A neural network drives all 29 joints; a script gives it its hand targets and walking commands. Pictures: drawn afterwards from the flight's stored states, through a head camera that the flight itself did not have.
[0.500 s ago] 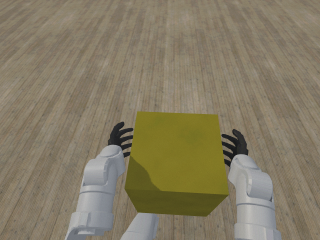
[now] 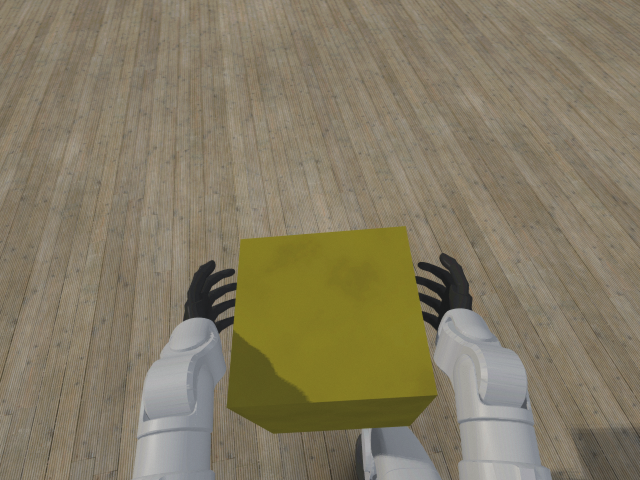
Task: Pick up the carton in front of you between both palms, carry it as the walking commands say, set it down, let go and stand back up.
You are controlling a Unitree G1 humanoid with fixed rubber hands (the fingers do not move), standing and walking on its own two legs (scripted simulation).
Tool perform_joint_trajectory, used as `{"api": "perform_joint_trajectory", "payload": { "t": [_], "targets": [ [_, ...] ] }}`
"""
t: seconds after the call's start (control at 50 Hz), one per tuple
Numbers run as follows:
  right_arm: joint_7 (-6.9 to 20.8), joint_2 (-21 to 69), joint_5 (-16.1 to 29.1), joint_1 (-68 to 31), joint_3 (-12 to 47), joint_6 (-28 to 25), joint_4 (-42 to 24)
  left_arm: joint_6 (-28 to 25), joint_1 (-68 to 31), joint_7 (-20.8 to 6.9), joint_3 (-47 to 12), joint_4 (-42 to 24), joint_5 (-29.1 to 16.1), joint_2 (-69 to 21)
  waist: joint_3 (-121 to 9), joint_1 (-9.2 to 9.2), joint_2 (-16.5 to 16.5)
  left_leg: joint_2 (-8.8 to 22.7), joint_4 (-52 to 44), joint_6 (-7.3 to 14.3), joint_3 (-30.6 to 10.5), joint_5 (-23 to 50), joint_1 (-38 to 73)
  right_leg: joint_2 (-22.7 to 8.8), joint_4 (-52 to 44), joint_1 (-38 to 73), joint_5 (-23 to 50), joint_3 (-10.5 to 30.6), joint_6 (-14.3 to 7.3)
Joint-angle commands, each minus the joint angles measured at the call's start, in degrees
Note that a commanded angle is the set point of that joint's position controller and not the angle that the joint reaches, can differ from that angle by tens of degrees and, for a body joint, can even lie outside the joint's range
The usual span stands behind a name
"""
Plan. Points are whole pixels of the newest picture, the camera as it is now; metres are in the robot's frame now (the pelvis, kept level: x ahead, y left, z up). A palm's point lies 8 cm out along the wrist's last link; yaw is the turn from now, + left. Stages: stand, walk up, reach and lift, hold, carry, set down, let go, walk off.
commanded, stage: carry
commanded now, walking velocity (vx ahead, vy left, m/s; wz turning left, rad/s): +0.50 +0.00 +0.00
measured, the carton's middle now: (332, 340) +0.31 -0.02 -0.06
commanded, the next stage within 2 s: none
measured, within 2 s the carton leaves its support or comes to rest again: neither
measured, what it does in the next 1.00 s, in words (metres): walks ahead: right foot, then left foot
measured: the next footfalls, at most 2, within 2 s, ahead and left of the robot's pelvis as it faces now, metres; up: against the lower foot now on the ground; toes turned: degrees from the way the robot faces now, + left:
right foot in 0.08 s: +0.28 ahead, -0.09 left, +0.00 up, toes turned -5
left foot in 0.64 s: +0.61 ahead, +0.11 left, +0.00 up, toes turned +11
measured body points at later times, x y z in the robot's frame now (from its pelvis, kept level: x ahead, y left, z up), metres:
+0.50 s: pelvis +0.33 -0.02 +0.03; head +0.32 -0.05 +0.48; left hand +0.60 +0.13 +0.12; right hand +0.61 -0.17 +0.11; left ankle +0.48 +0.14 -0.66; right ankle +0.24 -0.09 -0.72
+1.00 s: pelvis +0.62 +0.01 +0.03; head +0.59 +0.01 +0.48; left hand +0.86 +0.16 +0.11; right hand +0.86 -0.14 +0.12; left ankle +0.57 +0.10 -0.72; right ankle +0.77 -0.14 -0.67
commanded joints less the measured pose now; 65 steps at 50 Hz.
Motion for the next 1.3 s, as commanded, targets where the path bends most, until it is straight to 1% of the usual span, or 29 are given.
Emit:
{"api": "perform_joint_trajectory", "payload": {
  "t": [0.0, 0.04, 0.06, 0.08, 0.1, 0.12, 0.18, 0.24, 0.36, 0.38, 0.4, 0.5, 0.58, 0.6, 0.62, 0.64, 0.66, 0.68, 0.7, 0.78, 0.84, 0.98, 1.1, 1.12, 1.14, 1.16, 1.18, 1.24, 1.28],
  "targets": [
    [6.1, 42.1, 9.2, -29.5, 36.5, -2.0, -9.7, -1.8, -30.0, -1.1, -32.7, -7.5, -8.6, -40.5, -26.2, 4.94, 8.6, 15.7, -8.4, 3.7, -8.2, 58.1, 12.5, 3.5, -14.1, 19.5, 9.7, -6.6, -1.3],
    [5.7, 41.8, 7.0, -25.4, 36.5, -1.5, -7.4, -1.0, -30.6, -1.1, -33.6, -7.3, -7.6, -38.4, -25.2, 4.94, 7.4, 10.5, 3.5, 0.0, -0.8, 62.2, 11.3, 8.0, -28.0, 32.4, 16.6, -10.8, -1.8],
    [5.1, 39.3, 6.6, -26.3, 34.9, -1.2, -6.4, -0.2, -26.0, -1.3, -33.8, -4.1, -8.4, -38.9, -29.3, 6.66, 6.6, 11.0, 13.3, -1.3, -0.7, 47.7, 4.5, 3.0, -28.0, 46.1, 16.5, -5.3, -2.8],
    [5.1, 41.4, 5.7, -22.3, 33.7, -0.3, -5.3, 0.2, -26.8, -0.8, -31.9, -6.4, -7.2, -36.5, -33.9, 5.09, -1.4, 8.5, 19.5, -2.8, -0.7, 10.1, -5.8, -10.0, -22.4, 57.5, 19.2, 8.2, -3.4],
    [4.8, 38.6, 4.8, -21.2, 32.8, 0.5, -5.7, 1.1, -25.7, 0.1, -32.3, -3.4, -6.9, -36.1, -36.8, 5.94, -14.7, 0.5, 38.5, -4.7, -1.2, -5.2, -21.1, -22.3, -29.4, 67.4, 16.9, 35.5, -13.8],
    [4.2, 39.1, 5.9, -24.2, 33.7, 0.9, -8.4, 1.9, -23.4, 0.3, -31.3, -3.9, -7.4, -35.9, -34.5, 6.07, -11.0, 1.9, 42.6, -3.9, -4.9, -4.7, -27.9, -21.3, -31.9, 67.2, 13.9, 37.6, -15.4],
    [4.6, 42.8, 4.7, -21.2, 32.5, 3.6, -6.9, 3.7, -32.2, -1.2, -34.5, -12.5, -10.0, -40.4, -27.9, 5.37, 0.0, 8.0, 34.0, -3.8, -5.2, 4.5, -26.0, -16.4, -35.3, 57.8, 21.3, 20.7, -8.9],
    [4.8, 44.1, 3.8, -19.7, 34.6, 5.3, -8.7, 6.9, -28.2, -3.2, -36.2, -13.6, -11.5, -41.8, -25.7, 5.09, -3.0, 7.8, 24.6, -4.8, -2.2, 8.1, -26.0, -12.3, -35.6, 57.0, 30.1, 10.8, -5.4],
    [5.5, 44.9, 4.6, -13.2, 37.5, 11.1, -16.4, 13.0, -20.6, -5.3, -38.1, -21.5, -12.9, -40.7, -20.4, 5.12, -4.6, 7.6, 17.1, -6.1, 2.9, 14.8, -30.2, -11.0, -38.8, 57.2, 31.1, 4.1, -2.3],
    [5.7, 45.6, 3.7, -12.7, 37.7, 12.0, -19.9, 14.1, -19.8, -5.8, -39.2, -21.4, -13.6, -41.9, -19.2, 4.30, -9.7, 9.7, 13.6, -6.2, 1.9, 18.0, -26.1, -10.4, -41.0, 52.0, 24.4, -0.3, -4.3],
    [6.3, 45.2, 4.7, -12.1, 37.9, 13.5, -21.6, 15.0, -19.5, -6.3, -39.5, -26.3, -13.4, -41.7, -17.8, 4.62, -5.7, 9.2, 10.8, -6.2, 2.9, 20.8, -25.3, -9.5, -41.7, 51.6, 23.5, 0.1, -4.0],
    [9.0, 46.4, 9.3, -10.5, 41.9, 19.7, -32.5, 21.1, -11.1, -7.2, -38.4, -29.2, -13.1, -44.3, -11.6, 5.06, -6.9, 7.3, -1.5, -4.8, 5.7, 27.7, -19.1, -9.1, -43.3, 49.6, 30.2, -3.2, -3.5],
    [10.8, 45.3, 9.8, -4.4, 42.4, 23.3, -35.3, 24.5, -5.8, -7.9, -41.9, -32.6, -13.7, -44.1, -15.7, 5.07, -8.5, 4.2, -8.3, -2.9, 10.3, 24.1, -4.6, -8.6, -28.2, 51.5, 50.0, -6.2, -2.1],
    [11.4, 44.2, 9.6, -3.6, 41.5, 23.9, -35.3, 25.2, -7.7, -8.2, -41.1, -33.9, -13.8, -43.9, -19.0, 3.75, -7.5, 4.5, -13.1, -3.1, 9.9, 26.8, 4.6, -6.0, -18.4, 49.8, 42.6, -10.0, 0.2],
    [11.5, 43.8, 8.8, -3.3, 40.4, 24.7, -32.2, 25.8, -7.3, -8.1, -41.8, -31.8, -13.2, -42.2, -21.8, 3.72, -1.1, 7.4, -11.2, -2.6, 6.8, 21.1, 17.9, -4.4, -10.2, 35.6, 30.9, -7.5, 0.3],
    [11.4, 43.1, 9.5, -4.3, 40.1, 24.7, -33.6, 26.1, -11.1, -8.1, -43.2, -36.3, -14.0, -42.5, -25.7, 3.76, 11.0, 21.5, -9.8, 0.9, -12.8, 23.2, 26.3, -1.4, 4.0, 24.9, 9.3, -7.1, 1.9],
    [11.6, 43.9, 9.2, -4.5, 40.3, 24.7, -31.7, 26.7, -11.1, -8.3, -43.3, -36.7, -13.9, -42.2, -25.2, 3.21, 20.1, 32.6, -18.4, 10.7, -35.2, 15.6, 29.4, 6.6, 20.6, 10.1, -16.4, -5.2, 2.5],
    [12.0, 45.3, 9.9, -3.8, 39.8, 24.9, -31.9, 26.8, -13.3, -8.8, -44.8, -37.2, -15.2, -43.0, -21.4, 3.62, 13.1, 30.5, -21.5, 8.4, -34.6, 10.2, 24.6, 1.5, 23.7, 8.3, -14.7, 1.5, 0.5],
    [12.3, 45.5, 9.6, -4.1, 39.5, 24.9, -32.2, 27.0, -12.2, -9.0, -43.2, -33.2, -14.3, -45.3, -18.7, 3.67, 11.8, 27.2, -22.6, 6.3, -25.9, 6.8, 17.0, -1.5, 22.0, 9.5, -11.1, 2.4, -0.9],
    [13.7, 50.6, 11.3, -9.0, 43.3, 24.4, -33.9, 25.8, -11.2, -9.8, -42.9, -30.7, -13.8, -50.4, -16.0, 4.02, 2.9, 21.7, -27.1, 2.8, -10.5, 3.5, 5.7, -3.9, 12.0, 14.2, -2.3, -2.4, 0.5],
    [14.1, 51.4, 11.3, -5.9, 42.4, 24.0, -31.2, 25.3, -12.2, -9.0, -44.0, -32.1, -13.4, -50.2, -14.3, 3.88, 4.1, 22.2, -29.6, 5.5, -7.5, 9.4, 8.3, -4.8, 0.3, 8.7, -0.6, -3.2, 2.4],
    [13.1, 47.6, 10.9, -6.3, 40.6, 24.0, -35.7, 25.8, -12.6, -8.3, -45.1, -35.2, -14.4, -47.9, -11.5, 3.77, 8.8, 20.2, -26.4, 4.2, 1.2, 20.9, 12.3, -4.1, -13.6, 7.4, 12.4, -6.9, 2.6],
    [10.8, 44.4, 9.4, -7.0, 41.1, 26.6, -35.8, 28.5, -9.0, -8.2, -41.7, -33.2, -14.2, -42.7, -12.2, 4.89, 7.9, 16.3, -6.3, -1.9, 8.1, 41.9, 9.1, 2.4, -26.3, 30.0, 12.1, -13.5, 1.1],
    [11.0, 43.6, 8.3, -4.0, 39.8, 27.5, -32.6, 28.9, -9.1, -8.1, -40.9, -33.2, -13.3, -40.9, -13.1, 4.81, 6.1, 14.3, -1.6, -4.1, 9.8, 35.0, 5.0, 0.2, -26.9, 36.0, 19.2, -11.3, 0.4],
    [11.3, 44.3, 8.2, -2.3, 40.8, 27.5, -32.1, 28.9, -9.9, -8.2, -41.6, -36.1, -13.4, -40.8, -20.3, 5.30, 0.2, 13.7, 9.4, -6.0, 7.1, 17.0, -2.6, -10.2, -26.1, 49.7, 31.6, 0.6, -1.3],
    [11.4, 44.2, 9.4, -3.4, 41.4, 27.3, -35.7, 28.9, -8.4, -8.2, -40.6, -31.6, -13.9, -43.8, -26.2, 6.00, -11.5, 6.6, 23.0, -7.7, 6.4, -3.5, -17.0, -22.5, -28.5, 62.7, 35.9, 16.7, -9.5],
    [12.4, 46.5, 12.3, -6.1, 43.4, 27.5, -35.4, 27.8, -6.1, -8.5, -40.7, -31.5, -13.3, -44.4, -29.4, 5.35, -12.3, 7.1, 28.6, -6.6, -0.9, -7.8, -14.0, -22.7, -33.1, 56.2, 31.8, 21.0, -11.1],
    [14.2, 54.9, 13.2, -8.6, 45.8, 25.5, -35.1, 26.2, -10.6, -10.4, -42.6, -33.4, -15.0, -53.1, -24.6, 4.79, -3.9, 10.0, 17.6, -5.0, -3.1, -5.9, -12.1, -16.3, -35.3, 47.7, 27.2, 6.8, -7.1],
    [14.2, 57.0, 11.4, -8.2, 44.8, 23.8, -35.6, 24.6, -13.3, -11.1, -43.6, -35.1, -15.8, -56.5, -25.1, 4.69, -4.2, 10.1, 10.9, -5.3, -1.7, -1.7, -6.2, -14.8, -38.1, 42.5, 20.0, 1.8, -5.6]
  ]
}}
